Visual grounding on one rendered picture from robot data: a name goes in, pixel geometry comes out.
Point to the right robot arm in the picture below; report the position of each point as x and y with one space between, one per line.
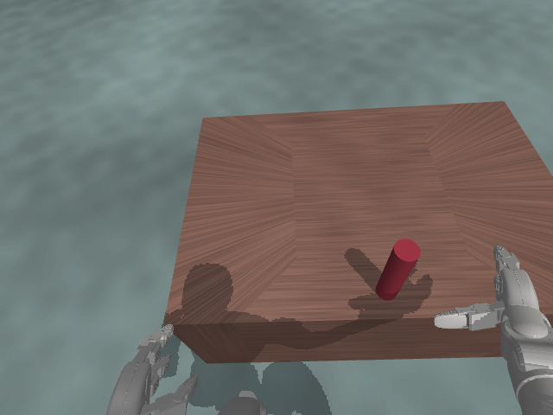
527 346

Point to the can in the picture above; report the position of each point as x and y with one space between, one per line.
404 255

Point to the right robot hand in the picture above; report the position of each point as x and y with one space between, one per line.
513 288

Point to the left robot hand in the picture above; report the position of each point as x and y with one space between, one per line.
139 380

